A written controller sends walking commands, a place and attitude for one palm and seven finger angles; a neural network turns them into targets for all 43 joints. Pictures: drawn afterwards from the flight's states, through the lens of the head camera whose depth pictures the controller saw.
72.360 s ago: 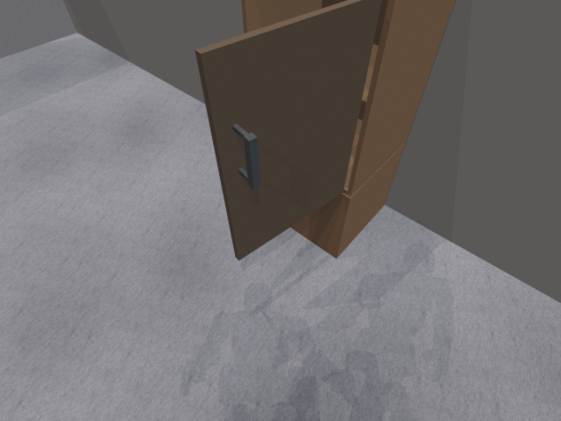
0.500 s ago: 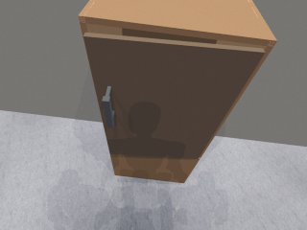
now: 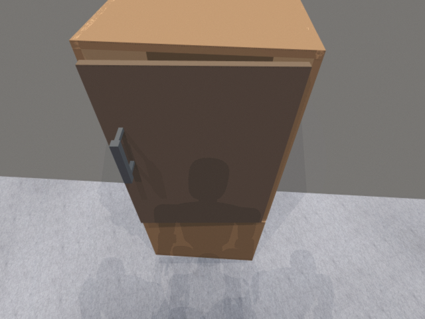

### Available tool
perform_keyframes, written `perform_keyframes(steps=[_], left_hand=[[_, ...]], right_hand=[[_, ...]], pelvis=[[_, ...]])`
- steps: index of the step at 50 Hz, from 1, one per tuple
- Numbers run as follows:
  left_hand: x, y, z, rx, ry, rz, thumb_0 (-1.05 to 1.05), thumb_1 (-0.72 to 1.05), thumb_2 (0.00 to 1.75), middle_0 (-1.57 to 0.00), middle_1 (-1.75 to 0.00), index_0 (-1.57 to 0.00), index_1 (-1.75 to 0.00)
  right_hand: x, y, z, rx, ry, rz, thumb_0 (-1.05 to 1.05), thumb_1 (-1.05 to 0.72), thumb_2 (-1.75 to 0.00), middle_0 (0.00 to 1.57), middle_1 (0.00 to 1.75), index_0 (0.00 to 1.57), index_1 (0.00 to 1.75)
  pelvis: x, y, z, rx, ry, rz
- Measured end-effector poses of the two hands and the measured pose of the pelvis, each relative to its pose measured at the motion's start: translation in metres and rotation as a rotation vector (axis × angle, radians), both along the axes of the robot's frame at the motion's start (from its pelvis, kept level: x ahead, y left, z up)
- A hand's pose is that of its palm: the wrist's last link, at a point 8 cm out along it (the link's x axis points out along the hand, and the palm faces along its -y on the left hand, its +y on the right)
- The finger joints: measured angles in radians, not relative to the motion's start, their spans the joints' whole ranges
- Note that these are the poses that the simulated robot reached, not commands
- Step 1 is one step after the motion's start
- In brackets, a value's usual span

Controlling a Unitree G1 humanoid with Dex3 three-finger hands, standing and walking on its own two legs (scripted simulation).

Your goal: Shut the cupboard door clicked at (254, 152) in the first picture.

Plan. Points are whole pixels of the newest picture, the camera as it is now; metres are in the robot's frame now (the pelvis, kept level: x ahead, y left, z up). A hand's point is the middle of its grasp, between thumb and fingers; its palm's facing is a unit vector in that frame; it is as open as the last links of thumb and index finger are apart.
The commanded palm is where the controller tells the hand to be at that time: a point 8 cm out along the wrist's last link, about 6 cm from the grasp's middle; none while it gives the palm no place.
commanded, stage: come to a stop and stand still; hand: left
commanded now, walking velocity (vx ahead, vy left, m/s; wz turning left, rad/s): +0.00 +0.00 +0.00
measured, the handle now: (124, 156) +0.45 +0.22 +0.03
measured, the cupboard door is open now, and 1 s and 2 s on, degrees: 4 4 4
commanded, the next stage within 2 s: look again from close up in 0.26 s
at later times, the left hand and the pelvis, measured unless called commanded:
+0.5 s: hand out of the picture +0.01 +0.18 -0.18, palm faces +0.01 -0.98 -0.18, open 7.4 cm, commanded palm none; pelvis +0.02 +0.02 -0.01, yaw -1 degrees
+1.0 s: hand out of the picture +0.05 +0.23 -0.18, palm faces -0.04 -0.97 -0.25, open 7.4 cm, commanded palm +0.12 +0.27 -0.08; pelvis +0.02 +0.04 -0.01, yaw -2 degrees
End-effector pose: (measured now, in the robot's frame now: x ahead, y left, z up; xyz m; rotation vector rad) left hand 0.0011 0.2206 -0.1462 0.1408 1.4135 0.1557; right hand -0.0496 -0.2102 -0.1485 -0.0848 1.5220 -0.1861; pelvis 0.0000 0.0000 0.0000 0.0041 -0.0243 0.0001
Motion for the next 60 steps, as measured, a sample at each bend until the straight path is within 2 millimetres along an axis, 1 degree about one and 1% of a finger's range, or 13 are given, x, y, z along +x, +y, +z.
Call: perform_keyframes(steps=[6, 18, 23, 29, 34, 39, 44, 50, 51, 52, 55, 57, 60], left_hand=[[-0.008, -0.010, -0.002, -0.020, 0.027, 0.019, 0.01, 0.92, 0.90, -0.20, -0.30, -0.20, -0.30], [-0.007, -0.016, -0.005, -0.044, 0.044, 0.037, 0.01, 0.91, 0.90, -0.20, -0.30, -0.20, -0.30], [-0.001, -0.004, -0.007, -0.020, 0.006, -0.005, 0.01, 0.91, 0.90, -0.20, -0.30, -0.21, -0.30], [0.021, 0.025, -0.005, 0.026, -0.053, -0.028, 0.00, 0.90, 0.90, -0.20, -0.30, -0.21, -0.30], [0.038, 0.046, 0.000, 0.061, -0.096, -0.047, 0.00, 0.90, 0.90, -0.20, -0.30, -0.20, -0.30], [0.047, 0.057, 0.003, 0.074, -0.104, -0.065, 0.00, 0.90, 0.90, -0.20, -0.30, -0.20, -0.30], [0.049, 0.059, 0.003, 0.072, -0.088, -0.072, 0.00, 0.90, 0.90, -0.20, -0.30, -0.20, -0.30], [0.044, 0.053, 0.000, 0.059, -0.059, -0.077, 0.00, 0.90, 0.90, -0.20, -0.30, -0.20, -0.30], [0.054, 0.056, 0.005, 0.058, -0.117, -0.013, 0.01, 0.90, 0.90, -0.20, -0.30, -0.21, -0.30], [0.072, 0.059, 0.017, 0.078, -0.249, 0.014, 0.01, 0.90, 0.90, -0.20, -0.30, -0.21, -0.31], [0.128, 0.056, 0.076, 0.117, -0.690, 0.042, 0.02, 0.90, 0.90, -0.21, -0.31, -0.22, -0.32], [0.159, 0.052, 0.110, 0.111, -0.948, 0.043, 0.02, 0.90, 0.90, -0.22, -0.33, -0.23, -0.33], [0.183, 0.044, 0.133, 0.051, -1.240, 0.000, 0.01, 0.90, 0.90, -0.25, -0.36, -0.26, -0.37]], right_hand=[[0.012, 0.002, 0.000, 0.002, -0.012, 0.008, 0.01, -0.91, -0.89, 0.20, 0.29, 0.19, 0.30], [0.056, -0.003, 0.002, -0.028, -0.090, 0.038, 0.01, -0.92, -0.89, 0.20, 0.29, 0.19, 0.30], [0.077, -0.006, -0.001, -0.048, -0.171, 0.040, 0.01, -0.93, -0.89, 0.20, 0.29, 0.19, 0.30], [0.095, 0.007, -0.006, -0.043, -0.251, 0.055, 0.01, -0.93, -0.90, 0.20, 0.29, 0.19, 0.30], [0.098, 0.014, -0.007, -0.033, -0.258, 0.067, 0.01, -0.94, -0.89, 0.20, 0.29, 0.19, 0.30], [0.093, 0.018, -0.006, -0.027, -0.237, 0.072, 0.01, -0.94, -0.89, 0.20, 0.29, 0.20, 0.30], [0.084, 0.019, -0.006, -0.024, -0.198, 0.071, 0.01, -0.92, -0.89, 0.20, 0.29, 0.20, 0.30], [0.077, 0.018, -0.005, -0.026, -0.160, 0.059, 0.01, -0.92, -0.89, 0.20, 0.29, 0.20, 0.30], [0.078, 0.016, -0.003, -0.044, -0.194, 0.063, 0.01, -0.91, -0.89, 0.20, 0.30, 0.20, 0.30], [0.083, 0.013, 0.000, -0.073, -0.260, 0.061, 0.01, -0.91, -0.89, 0.20, 0.30, 0.20, 0.30], [0.105, 0.002, 0.010, -0.114, -0.487, 0.054, 0.01, -0.91, -0.89, 0.20, 0.30, 0.20, 0.30], [0.125, -0.006, 0.012, -0.115, -0.608, 0.081, 0.01, -0.91, -0.89, 0.20, 0.30, 0.20, 0.30], [0.159, -0.019, 0.014, -0.120, -0.751, 0.128, 0.01, -0.91, -0.89, 0.20, 0.30, 0.20, 0.30]], pelvis=[[0.005, -0.002, 0.000, 0.000, 0.002, 0.001], [0.016, 0.002, 0.000, 0.002, 0.005, -0.001], [0.017, 0.013, -0.007, -0.020, 0.022, -0.013], [0.019, 0.026, -0.011, -0.006, 0.006, -0.020], [0.019, 0.032, -0.011, 0.004, 0.002, -0.025], [0.019, 0.036, -0.010, 0.010, 0.007, -0.030], [0.020, 0.037, -0.009, 0.013, 0.013, -0.033], [0.021, 0.036, -0.008, 0.007, 0.022, -0.034], [0.019, 0.035, -0.010, 0.002, 0.020, -0.029], [0.016, 0.034, -0.012, 0.002, 0.022, -0.025], [0.014, 0.030, -0.018, 0.022, 0.037, 0.004], [0.011, 0.027, -0.026, 0.024, 0.072, 0.031], [-0.002, 0.020, -0.041, 0.019, 0.138, 0.022]])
